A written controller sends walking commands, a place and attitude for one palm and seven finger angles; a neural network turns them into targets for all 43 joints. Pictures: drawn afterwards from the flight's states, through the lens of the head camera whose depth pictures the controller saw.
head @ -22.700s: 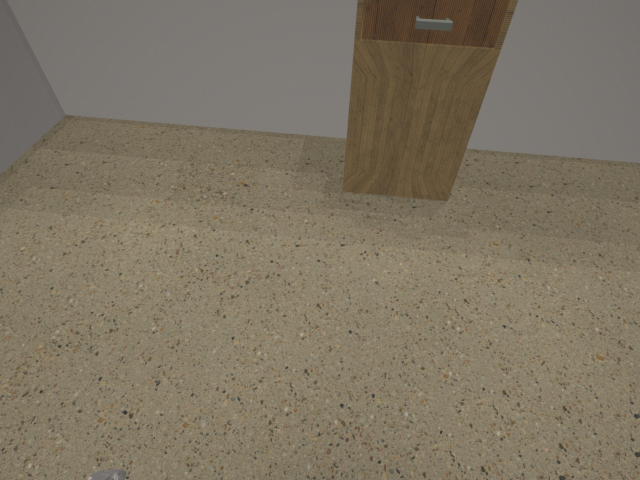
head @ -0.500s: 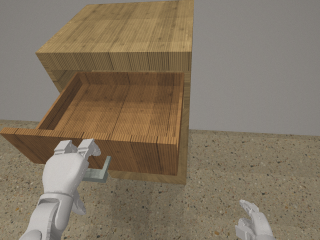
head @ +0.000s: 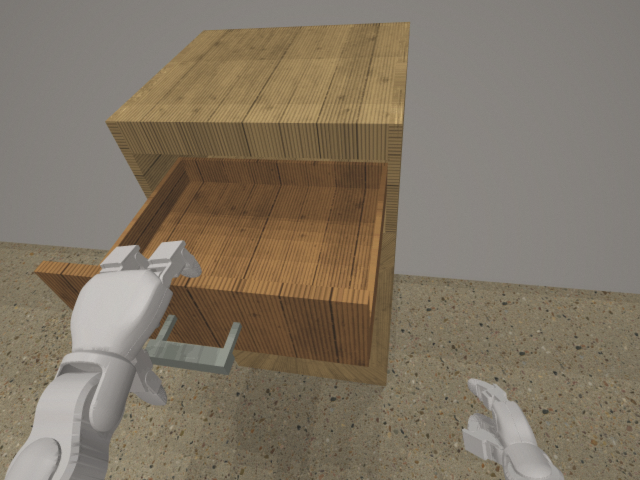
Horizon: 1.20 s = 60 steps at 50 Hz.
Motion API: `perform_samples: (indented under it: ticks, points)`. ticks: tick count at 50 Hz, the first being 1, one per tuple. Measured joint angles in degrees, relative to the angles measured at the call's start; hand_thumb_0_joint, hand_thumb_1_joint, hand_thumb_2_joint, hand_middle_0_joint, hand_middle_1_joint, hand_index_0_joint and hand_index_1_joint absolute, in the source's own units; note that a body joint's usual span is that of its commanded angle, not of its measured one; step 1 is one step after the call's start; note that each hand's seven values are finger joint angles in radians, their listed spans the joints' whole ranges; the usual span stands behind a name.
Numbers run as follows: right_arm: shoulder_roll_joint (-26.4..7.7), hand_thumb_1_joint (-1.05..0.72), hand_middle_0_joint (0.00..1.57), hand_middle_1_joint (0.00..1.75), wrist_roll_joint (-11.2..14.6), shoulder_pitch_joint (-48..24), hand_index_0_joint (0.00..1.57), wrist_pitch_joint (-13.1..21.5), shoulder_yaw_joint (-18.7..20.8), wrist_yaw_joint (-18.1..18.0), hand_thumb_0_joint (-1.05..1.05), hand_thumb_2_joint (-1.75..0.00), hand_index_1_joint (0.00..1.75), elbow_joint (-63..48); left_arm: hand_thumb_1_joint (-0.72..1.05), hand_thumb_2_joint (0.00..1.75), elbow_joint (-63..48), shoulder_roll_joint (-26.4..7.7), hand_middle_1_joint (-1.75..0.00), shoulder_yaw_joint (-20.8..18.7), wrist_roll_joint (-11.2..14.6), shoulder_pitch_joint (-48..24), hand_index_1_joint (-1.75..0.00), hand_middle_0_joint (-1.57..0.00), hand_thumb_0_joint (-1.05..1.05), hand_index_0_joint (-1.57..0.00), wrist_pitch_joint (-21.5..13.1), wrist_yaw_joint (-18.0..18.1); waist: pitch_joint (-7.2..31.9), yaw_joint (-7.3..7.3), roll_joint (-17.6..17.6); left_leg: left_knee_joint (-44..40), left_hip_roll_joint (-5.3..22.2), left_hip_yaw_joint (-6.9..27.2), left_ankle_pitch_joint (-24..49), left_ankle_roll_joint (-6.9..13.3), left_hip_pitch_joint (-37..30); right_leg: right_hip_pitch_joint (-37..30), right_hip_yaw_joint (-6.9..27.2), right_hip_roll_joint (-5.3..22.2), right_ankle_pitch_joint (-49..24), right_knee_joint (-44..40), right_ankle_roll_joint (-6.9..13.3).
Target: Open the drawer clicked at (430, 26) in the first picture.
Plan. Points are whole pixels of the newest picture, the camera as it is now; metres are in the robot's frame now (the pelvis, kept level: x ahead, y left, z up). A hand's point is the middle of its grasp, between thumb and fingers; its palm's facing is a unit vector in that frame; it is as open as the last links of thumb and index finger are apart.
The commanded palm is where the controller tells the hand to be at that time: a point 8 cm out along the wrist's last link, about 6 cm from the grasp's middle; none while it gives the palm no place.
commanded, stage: lift the hand off the handle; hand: left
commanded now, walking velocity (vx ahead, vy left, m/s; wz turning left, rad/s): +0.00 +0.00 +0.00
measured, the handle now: (195, 341) +0.27 +0.23 +0.02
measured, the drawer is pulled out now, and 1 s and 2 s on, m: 0.28 0.28 0.28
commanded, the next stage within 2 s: draw the hand back to the body in 0.42 s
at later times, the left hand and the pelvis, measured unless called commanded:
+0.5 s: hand (145, 300) +0.23 +0.22 +0.17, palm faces +0.15 -0.08 -0.99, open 13.9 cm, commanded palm +0.19 +0.22 +0.22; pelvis -0.01 +0.00 +0.00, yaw +0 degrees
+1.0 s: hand (115, 329) +0.20 +0.24 +0.16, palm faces +0.13 -0.05 -0.99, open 13.9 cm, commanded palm +0.16 +0.24 +0.22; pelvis -0.02 -0.01 +0.00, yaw +0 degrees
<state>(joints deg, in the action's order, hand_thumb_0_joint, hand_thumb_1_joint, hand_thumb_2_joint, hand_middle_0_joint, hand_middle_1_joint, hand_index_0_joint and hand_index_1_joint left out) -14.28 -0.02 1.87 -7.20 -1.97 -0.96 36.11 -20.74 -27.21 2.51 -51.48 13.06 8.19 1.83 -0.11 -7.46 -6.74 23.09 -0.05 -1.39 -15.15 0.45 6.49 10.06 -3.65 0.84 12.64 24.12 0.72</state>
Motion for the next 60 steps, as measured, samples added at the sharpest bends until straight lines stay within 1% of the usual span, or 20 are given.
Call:
perform_samples:
  ticks: [6,10,17,21,24,27,30,34,38,44,50,53,57,58,59,60]
  points:
    - [-0.2,-0.91,0.2,0.3,0.5,0.1,0.2,-0.5,-0.6,0.6,0.01,-0.9,0.3,-0.4,-0.5,0.3,-3.5,-1.5,-1.2,-0.9,1.4,-0.2,-1.2,-0.32,-0.01,-0.32,0.2,-1.9,0.0,0.37,-0.3,-0.9,0.0,-0.2,0.4,0.0,-0.9,-0.8,0.2,-0.1,-0.5,-0.9,-0.1]
    - [-0.5,-0.91,0.2,0.3,0.7,0.2,0.2,-0.9,-0.6,1.1,0.01,-0.9,0.3,-0.3,-0.5,0.3,-4.3,-2.6,-1.2,-1.8,2.3,-1.2,-1.2,-0.32,-0.01,-0.32,1.2,-3.2,-0.2,0.43,-0.5,-1.3,0.0,-0.3,0.7,0.0,-1.3,-1.1,0.3,0.0,-0.7,-1.1,-0.1]
    - [-1.2,-0.91,0.2,0.3,1.2,0.5,0.2,-0.7,-0.7,1.4,0.01,-0.9,0.3,-0.5,-0.5,0.3,-6.2,-4.3,-1.2,-3.6,4.6,-2.5,-1.2,-0.32,-0.01,-0.32,2.3,-5.5,-0.2,0.52,-0.9,-1.5,0.0,-0.2,1.1,0.0,-1.4,-1.3,0.2,0.0,-1.1,-1.3,0.0]
    - [-1.3,-0.91,0.2,0.3,1.5,0.2,0.2,-0.7,-0.6,1.7,0.01,-0.9,0.3,-0.4,-0.5,0.3,-6.3,-4.2,-1.2,-3.9,5.2,-3.5,-1.2,-0.32,-0.01,-0.32,2.4,-6.6,-0.3,0.69,-1.1,-1.6,-0.1,-0.1,1.4,0.0,-1.3,-1.1,0.1,0.1,-1.2,-1.2,0.0]
    - [-1.3,-0.91,0.2,0.3,1.5,0.0,0.19,-0.6,-0.7,1.8,0.01,-0.9,0.3,-0.6,-0.5,0.3,-5.7,-4.0,-1.2,-3.6,5.1,-3.8,-1.2,-0.32,-0.01,-0.32,2.1,-7.2,-0.4,0.81,-1.2,-1.5,-0.1,-0.2,1.5,-0.1,-1.0,-0.7,0.2,0.1,-1.3,-0.9,0.1]
    - [-1.3,-0.91,0.2,0.3,1.4,0.2,0.19,-0.3,-0.8,1.8,0.01,-0.9,0.3,-0.9,-0.5,0.3,-5.4,-3.9,-1.2,-3.1,5.2,-3.7,-1.2,-0.32,-0.01,-0.32,1.4,-7.3,-0.4,0.82,-1.1,-1.3,0.0,-0.2,1.6,-0.2,-0.7,-0.3,0.2,0.0,-1.3,-0.7,0.2]
    - [-1.0,-0.91,0.2,0.3,1.2,0.4,0.19,0.0,-0.8,1.8,0.01,-0.9,0.3,-0.8,-0.5,0.3,-4.9,-4.3,-1.2,-3.5,5.2,-3.2,-1.2,-0.32,-0.01,-0.32,0.1,-6.6,-0.4,0.89,-1.0,-1.1,0.1,-0.2,1.6,-0.3,-0.6,-0.2,0.2,-0.1,-1.3,-0.5,0.3]
    - [-1.0,-0.91,0.2,0.3,1.3,0.7,0.2,0.4,-0.8,1.7,0.01,-0.9,0.3,-0.7,-0.5,0.3,-4.5,-5.5,-1.2,-5.6,5.9,-2.2,-1.2,-0.32,-0.01,-0.32,-0.6,-6.1,-0.6,0.91,-0.9,-0.7,0.3,-0.2,1.5,-0.5,-0.3,0.0,0.2,-0.4,-1.3,-0.3,0.5]
    - [-1.4,-0.91,0.2,0.3,1.4,1.3,0.2,0.9,-0.6,1.6,0.01,-0.9,0.3,-0.8,-0.5,0.3,-5.3,-5.8,-1.2,-7.5,7.1,-0.2,-1.2,-0.32,-0.01,-0.32,-0.6,-6.0,-0.5,0.93,-0.9,-0.2,0.5,0.0,1.3,-0.6,0.0,0.1,0.0,-0.5,-1.3,-0.2,0.6]
    - [-2.1,-0.91,0.2,0.3,1.2,2.0,0.19,1.7,-0.1,0.8,0.01,-0.9,0.3,-0.9,-0.5,0.3,-6.0,-5.8,-1.2,-7.8,7.3,1.9,-1.2,-0.32,-0.01,-0.32,-2.2,-5.8,-0.8,0.73,-0.9,0.4,0.3,0.4,1.2,-0.5,0.6,0.4,-0.4,-0.3,-1.2,0.3,0.6]
    - [-1.8,-0.91,0.2,0.3,1.0,2.3,0.19,2.5,0.0,0.2,0.01,-0.9,0.3,-0.9,-0.5,0.3,-5.7,-7.1,-1.2,-9.3,7.8,3.2,-1.2,-0.32,-0.01,-0.32,-4.4,-4.9,-0.9,0.68,-0.6,0.9,0.3,0.6,1.1,-0.6,0.9,0.6,-0.6,-0.3,-1.0,0.5,0.6]
    - [-1.6,-0.91,0.2,0.3,1.1,2.4,0.19,2.8,-0.1,0.2,0.01,-0.9,0.3,-1.0,-0.5,0.3,-5.8,-7.9,-1.2,-10.8,8.6,4.0,-1.2,-0.32,-0.01,-0.32,-4.6,-4.8,-0.8,0.72,-0.4,1.3,0.4,0.6,0.9,-0.6,1.1,0.7,-0.6,-0.3,-1.0,0.7,0.6]
    - [-1.7,-0.91,0.2,0.3,1.3,2.5,0.2,3.0,-0.1,0.1,0.01,-0.9,0.3,-1.5,-0.5,0.3,-6.6,-8.0,-1.2,-12.0,9.5,5.4,-1.2,-0.32,-0.01,-0.32,-4.4,-5.0,-0.8,0.81,-0.4,1.7,0.3,0.7,0.7,-0.5,1.5,0.8,-0.6,-0.3,-0.9,0.7,0.4]
    - [-1.5,-0.91,0.2,0.3,1.3,2.6,0.2,3.9,0.1,-0.2,0.01,-0.9,0.3,-1.7,-0.5,0.3,-6.8,-6.5,-1.2,-13.2,18.1,5.7,-1.2,-0.32,-0.01,-0.32,-5.5,-4.6,-1.4,1.08,-0.5,1.8,0.3,0.7,0.6,-0.4,1.1,0.4,-0.7,-0.3,-0.9,0.6,0.4]
    - [-1.0,-0.91,0.2,0.3,1.2,2.7,0.2,5.6,0.1,-0.7,0.01,-0.9,0.3,-1.8,-0.49,0.3,-6.8,-4.0,-1.2,-14.5,27.1,6.2,-1.2,-0.32,-0.01,-0.32,-7.3,-3.5,-2.0,1.48,-0.4,1.8,0.3,0.8,0.5,-0.3,0.7,-0.1,-0.7,-0.3,-0.9,0.5,0.4]
    - [-0.4,-0.91,0.2,0.3,1.0,2.9,0.2,7.4,0.0,-1.3,0.01,-0.9,0.3,-1.8,-0.49,0.31,-7.2,-1.3,-1.2,-15.6,34.4,7.1,-1.19,-0.32,-0.01,-0.32,-9.2,-2.2,-2.5,1.9,0.0,1.7,0.4,0.7,0.4,-0.3,0.3,-0.5,-0.6,-0.4,-0.9,0.3,0.4]
